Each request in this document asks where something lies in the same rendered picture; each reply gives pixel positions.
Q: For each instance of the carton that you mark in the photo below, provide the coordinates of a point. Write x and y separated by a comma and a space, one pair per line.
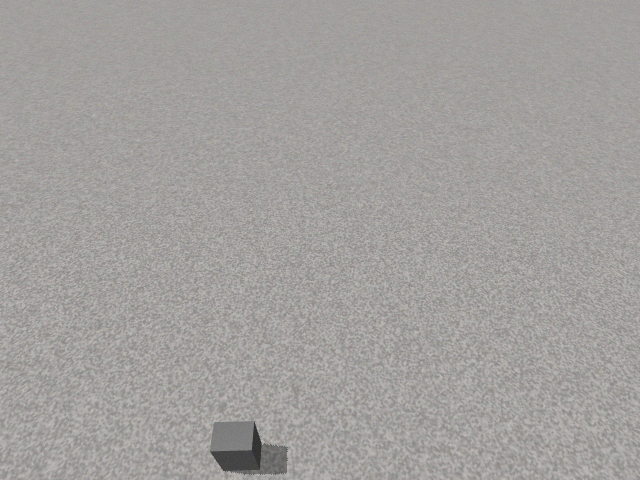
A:
236, 445

